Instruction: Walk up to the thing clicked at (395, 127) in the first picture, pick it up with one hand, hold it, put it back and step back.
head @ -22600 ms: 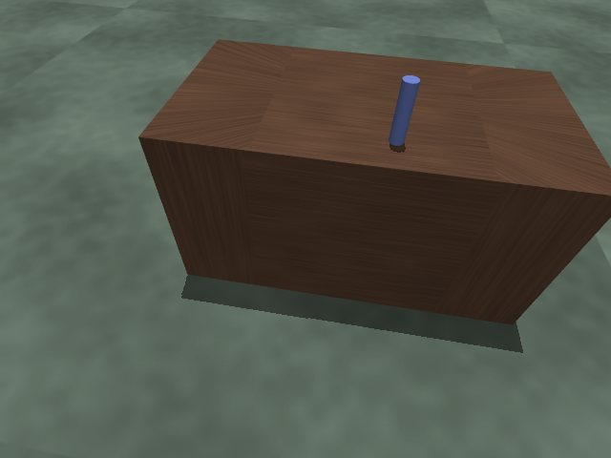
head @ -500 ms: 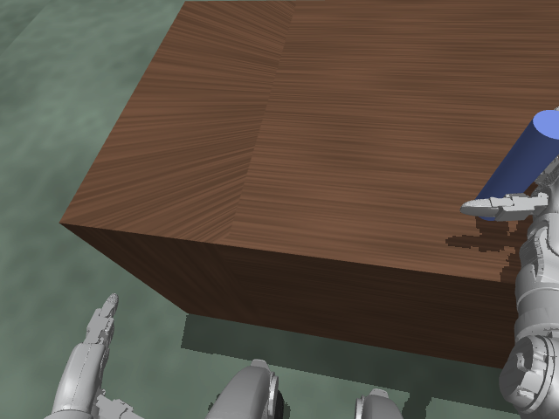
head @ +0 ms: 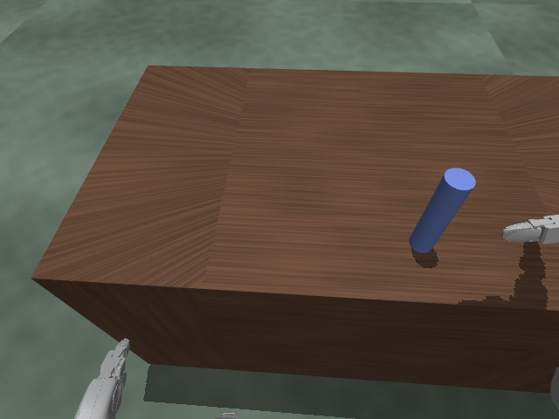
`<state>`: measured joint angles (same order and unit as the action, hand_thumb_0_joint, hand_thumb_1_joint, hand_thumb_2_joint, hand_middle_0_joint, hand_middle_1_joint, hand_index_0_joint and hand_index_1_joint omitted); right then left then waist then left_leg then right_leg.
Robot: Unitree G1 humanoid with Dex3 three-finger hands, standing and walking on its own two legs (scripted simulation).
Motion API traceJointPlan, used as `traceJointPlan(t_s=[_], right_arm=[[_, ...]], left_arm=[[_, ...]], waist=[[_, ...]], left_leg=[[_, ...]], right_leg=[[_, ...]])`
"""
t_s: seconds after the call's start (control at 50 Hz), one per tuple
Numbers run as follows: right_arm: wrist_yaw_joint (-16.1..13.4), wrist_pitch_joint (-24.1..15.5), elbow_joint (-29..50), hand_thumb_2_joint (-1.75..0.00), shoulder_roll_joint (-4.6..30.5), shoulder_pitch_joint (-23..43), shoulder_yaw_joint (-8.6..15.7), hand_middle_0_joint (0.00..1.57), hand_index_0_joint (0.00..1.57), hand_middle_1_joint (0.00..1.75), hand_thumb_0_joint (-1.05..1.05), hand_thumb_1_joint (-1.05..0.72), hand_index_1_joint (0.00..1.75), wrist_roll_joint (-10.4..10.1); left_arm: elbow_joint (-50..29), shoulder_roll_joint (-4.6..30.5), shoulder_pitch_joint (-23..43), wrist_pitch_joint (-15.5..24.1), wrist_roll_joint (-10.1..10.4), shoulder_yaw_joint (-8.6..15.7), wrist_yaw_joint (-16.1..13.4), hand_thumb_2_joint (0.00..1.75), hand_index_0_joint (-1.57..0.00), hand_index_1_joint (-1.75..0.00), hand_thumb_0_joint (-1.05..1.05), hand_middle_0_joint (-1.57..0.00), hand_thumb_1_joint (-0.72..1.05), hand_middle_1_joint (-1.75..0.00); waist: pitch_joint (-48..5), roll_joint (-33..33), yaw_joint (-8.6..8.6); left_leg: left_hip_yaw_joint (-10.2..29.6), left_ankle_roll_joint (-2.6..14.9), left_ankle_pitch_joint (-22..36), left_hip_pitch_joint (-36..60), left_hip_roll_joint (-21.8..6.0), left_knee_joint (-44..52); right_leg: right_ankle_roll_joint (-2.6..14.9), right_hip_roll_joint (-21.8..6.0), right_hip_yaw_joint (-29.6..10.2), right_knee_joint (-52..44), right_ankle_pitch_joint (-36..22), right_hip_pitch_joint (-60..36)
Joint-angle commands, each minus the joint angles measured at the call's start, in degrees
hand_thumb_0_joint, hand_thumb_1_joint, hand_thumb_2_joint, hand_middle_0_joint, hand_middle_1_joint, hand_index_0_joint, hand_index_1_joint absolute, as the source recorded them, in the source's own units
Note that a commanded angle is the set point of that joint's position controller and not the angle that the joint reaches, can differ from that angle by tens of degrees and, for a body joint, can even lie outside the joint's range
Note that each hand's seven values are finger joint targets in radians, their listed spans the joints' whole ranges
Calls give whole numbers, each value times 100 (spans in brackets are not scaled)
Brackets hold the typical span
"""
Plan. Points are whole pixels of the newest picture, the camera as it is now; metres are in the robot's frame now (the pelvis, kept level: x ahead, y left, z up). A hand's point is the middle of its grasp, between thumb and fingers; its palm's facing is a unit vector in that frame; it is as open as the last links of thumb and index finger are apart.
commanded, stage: sink last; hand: right
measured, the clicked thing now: (437, 215) +0.45 -0.23 +0.00
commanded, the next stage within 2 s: home in 1.06 s
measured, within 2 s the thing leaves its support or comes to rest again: neither
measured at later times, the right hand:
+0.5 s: hand (541, 327) +0.25 -0.28 +0.06, palm faces +0.34 +0.87 -0.37, open 17.3 cm
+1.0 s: hand (533, 415) +0.16 -0.25 +0.05, palm faces +0.34 +0.86 -0.39, open 17.4 cm
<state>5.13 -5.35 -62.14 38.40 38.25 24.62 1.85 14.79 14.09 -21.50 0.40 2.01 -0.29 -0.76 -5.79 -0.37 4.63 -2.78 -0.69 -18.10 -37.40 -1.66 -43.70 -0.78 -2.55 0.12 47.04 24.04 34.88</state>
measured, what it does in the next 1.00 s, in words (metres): stands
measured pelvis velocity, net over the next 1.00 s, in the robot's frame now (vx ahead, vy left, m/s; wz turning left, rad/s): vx -0.01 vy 0.02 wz -0.03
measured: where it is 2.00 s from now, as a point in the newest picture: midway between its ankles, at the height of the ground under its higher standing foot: outside the picture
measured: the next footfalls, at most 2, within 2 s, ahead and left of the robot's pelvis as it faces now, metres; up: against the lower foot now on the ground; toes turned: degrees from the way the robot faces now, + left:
none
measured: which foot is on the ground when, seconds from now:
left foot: down 0.00-1.00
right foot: down 0.00-1.00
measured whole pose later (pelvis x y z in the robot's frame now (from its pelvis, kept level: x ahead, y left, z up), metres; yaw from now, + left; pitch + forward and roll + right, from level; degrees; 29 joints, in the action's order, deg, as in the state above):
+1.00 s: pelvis -0.01 +0.02 +0.03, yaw -2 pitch -2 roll +0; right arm -4.0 -5.6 -4.8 17.0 -24.3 13.2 -2.2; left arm 31.8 12.8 -16.4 4.8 0.9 6.2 -6.4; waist 1.4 1.6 -2.0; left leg -4.3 0.6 -13.1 -14.6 -1.8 -29.8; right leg -2.1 -2.0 -0.8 28.7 15.8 10.8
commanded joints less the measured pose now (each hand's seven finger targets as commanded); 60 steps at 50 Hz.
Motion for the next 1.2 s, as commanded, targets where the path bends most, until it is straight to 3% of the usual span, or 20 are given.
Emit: traceJointPlan(t_s=[0.0,0.04,0.06,0.12,0.18,0.24,0.28,0.34,0.38,0.42,0.5,0.54,0.6,0.64,0.7,0.78,0.9,1.06,1.14,1.18], right_arm=[[-444,-224,1558,-5,2224,2336,323,6,6,5,0,55,5,22],[-590,-236,1555,-5,2002,2223,192,6,6,5,0,53,5,29],[-652,-171,1007,-5,1993,1580,278,6,6,5,0,54,5,47],[-718,-177,1800,-5,1403,1351,-138,6,5,5,0,53,5,-44],[-777,29,1575,-5,1540,-706,234,6,6,5,0,51,5,-158],[-662,59,3582,-5,381,-942,-464,6,5,5,0,50,5,-417],[-709,172,4243,-5,526,-1988,-228,6,5,5,0,50,5,-505],[-812,126,6266,-5,496,-2482,-131,6,5,5,0,51,5,-572],[-948,137,6733,-5,351,-3291,-21,6,5,5,0,52,5,-591],[-1003,130,6906,-5,-54,-4028,-157,6,5,5,0,53,5,-582],[-1040,53,7626,-5,-627,-5022,-383,6,5,6,0,54,6,-585],[-990,61,7364,-5,-1037,-5757,-667,6,5,6,0,53,6,-560],[-937,28,7570,-5,-1290,-6040,-844,5,5,6,0,54,6,-560],[-913,-25,7697,-5,-1235,-6114,-783,5,5,6,0,53,6,-549],[-928,-77,7635,-5,-1140,-5545,-697,5,6,6,0,53,6,-523],[-971,-187,7169,-5,-1028,-5756,-519,5,5,6,0,54,6,-470],[-997,-390,6897,-5,-1014,-5896,-510,5,5,6,0,54,6,-428],[-968,-646,6502,-6,-867,-6038,-241,5,5,6,0,51,6,-430],[-877,-744,6069,-6,-1073,-5978,-435,5,6,6,0,49,6,-432],[-829,-776,5965,-7,-1239,-5861,-624,6,6,6,0,52,6,-439]], left_arm=[[-601,936,477,264,41,449,-42,6,-5,-5,0,-5,-54,-5],[-634,844,771,318,57,330,-85,6,-5,-5,0,-5,-54,-4],[-623,1050,819,341,62,509,-137,6,-5,-4,0,-5,-55,-4],[-696,1028,759,406,65,526,-207,7,-5,-5,0,-5,-55,-4],[-148,1004,1,361,129,587,-211,6,-5,-4,0,-6,-54,-4],[100,688,-115,341,153,544,-167,5,-6,-4,0,-6,-53,-5],[209,683,16,331,190,539,-146,5,-6,-5,0,-6,-53,-5],[158,751,453,294,167,668,-206,5,-6,-4,0,-6,-53,-4],[61,1193,672,358,137,1120,-346,4,-6,-4,0,-5,-53,-4],[340,760,668,325,96,797,-388,5,-5,-4,0,-5,-52,-4],[28,813,813,362,26,939,-512,4,-6,-4,0,-5,-50,-4],[351,579,544,350,16,788,-512,3,-6,-4,0,-5,-50,-5],[147,805,505,401,0,1036,-537,3,-6,-4,0,-5,-49,-5],[324,630,452,434,-2,947,-511,3,-7,-4,0,-5,-49,-5],[233,719,622,532,-8,1105,-577,2,-7,-4,0,-5,-48,-6],[371,716,838,667,-61,1112,-627,2,-7,-4,0,-5,-48,-5],[691,467,1105,804,-120,767,-588,3,-6,-4,0,-5,-50,-5],[988,790,1133,925,-150,1059,-531,5,-6,-5,0,-5,-50,-5],[938,788,1085,931,-117,1100,-494,5,-6,-5,0,-5,-50,-5],[959,468,1120,935,-90,725,-416,21,-13,-19,0,-13,-34,-19]], waist=[[-2139,903,-196],[-2284,925,-237],[-2198,655,-201],[-2248,767,-241],[-1262,477,-464],[-1413,910,-443],[-1090,898,-620],[-1007,949,-682],[-901,706,-614],[-604,647,-681],[-571,337,-596],[-114,294,-582],[128,88,-479],[307,259,-533],[445,58,-351],[359,126,-523],[270,129,-722],[416,-86,-729],[596,-304,-588],[833,-152,-640]], left_leg=[[-12,177,1411,1420,176,621],[-22,178,1477,1618,166,670],[-55,166,1512,1695,177,707],[-97,172,1790,1783,176,782],[-175,176,1583,1824,182,959],[-165,233,1854,1879,188,1002],[-201,255,1890,2034,202,1089],[-182,241,1745,2262,187,1222],[-193,197,1626,2406,193,1309],[-168,144,1663,2494,147,1384],[-190,90,1686,2676,116,1449],[-199,77,1555,2532,108,1531],[-248,64,1236,2407,119,1627],[-217,67,1014,2360,79,1707],[-162,12,666,2218,22,1883],[-150,40,414,2379,2,1949],[-117,31,657,2759,-30,2049],[-130,18,547,2910,-15,2335],[-90,7,568,2750,-46,2475],[-128,31,273,2690,-9,2534]], right_leg=[[23,207,109,-796,-2087,-1244],[6,202,115,-863,-2142,-1370],[9,188,101,-896,-2182,-1358],[-8,161,129,-996,-2559,-1778],[23,199,147,-1229,-2296,-1388],[-20,169,195,-1353,-2744,-1858],[-38,171,172,-1420,-2906,-1774],[-5,157,183,-1638,-2600,-1878],[19,132,151,-1773,-2338,-1970],[54,177,177,-1769,-2267,-1898],[101,200,195,-1835,-2223,-2047],[117,221,215,-1932,-2078,-1961],[137,203,203,-2055,-1748,-1959],[144,245,227,-2135,-1499,-1939],[204,287,217,-2196,-1071,-2027],[191,306,188,-2304,-924,-2018],[161,344,231,-2347,-1232,-2052],[177,330,216,-2583,-1245,-2194],[186,348,260,-2634,-1341,-2407],[182,326,228,-2785,-1038,-2298]])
